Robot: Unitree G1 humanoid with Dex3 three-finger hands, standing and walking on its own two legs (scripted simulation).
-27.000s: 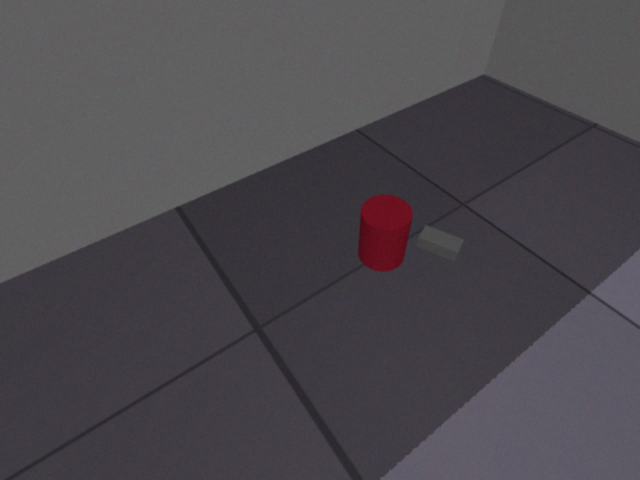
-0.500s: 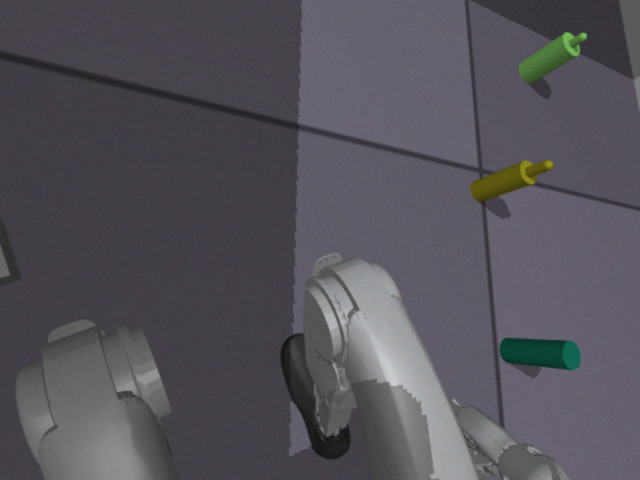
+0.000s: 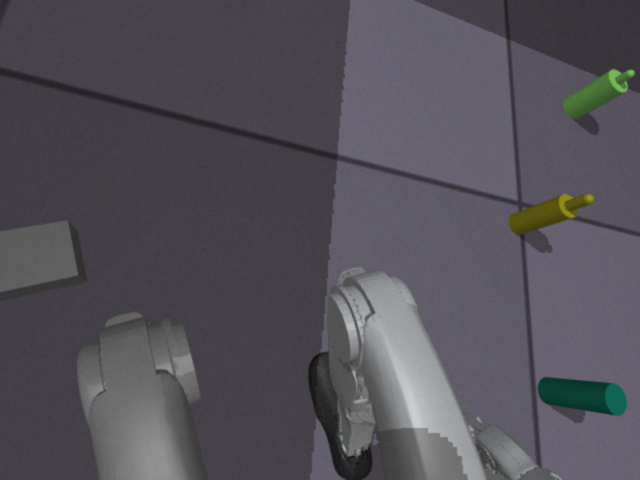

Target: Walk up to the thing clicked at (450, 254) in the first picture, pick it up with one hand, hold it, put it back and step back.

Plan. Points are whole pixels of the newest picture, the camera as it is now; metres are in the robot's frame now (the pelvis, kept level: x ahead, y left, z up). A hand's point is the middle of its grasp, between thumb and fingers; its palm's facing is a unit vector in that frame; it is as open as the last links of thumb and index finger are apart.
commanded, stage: withdraw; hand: left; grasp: from above
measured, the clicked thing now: (8, 265) +0.40 +0.35 -0.28
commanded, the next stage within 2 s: home in 0.58 s
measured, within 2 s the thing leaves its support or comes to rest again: neither
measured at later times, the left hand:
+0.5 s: hand out of the picture +0.38 +0.37 -0.11, palm faces -0.48 -0.14 -0.87, open 13.9 cm
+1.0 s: hand out of the picture +0.38 +0.38 -0.05, palm faces -0.36 -0.29 -0.89, open 11.3 cm
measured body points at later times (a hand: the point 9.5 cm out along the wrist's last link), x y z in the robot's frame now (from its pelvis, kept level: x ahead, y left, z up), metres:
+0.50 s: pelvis -0.02 -0.01 +0.03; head +0.20 +0.10 +0.41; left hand +0.40 +0.38 -0.06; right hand +0.09 -0.29 -0.06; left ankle +0.06 +0.13 -0.27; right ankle +0.10 -0.13 -0.27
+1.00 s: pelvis -0.01 +0.00 +0.08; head +0.21 +0.08 +0.47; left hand +0.39 +0.39 +0.00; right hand +0.08 -0.25 -0.05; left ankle +0.06 +0.13 -0.27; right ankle +0.10 -0.13 -0.27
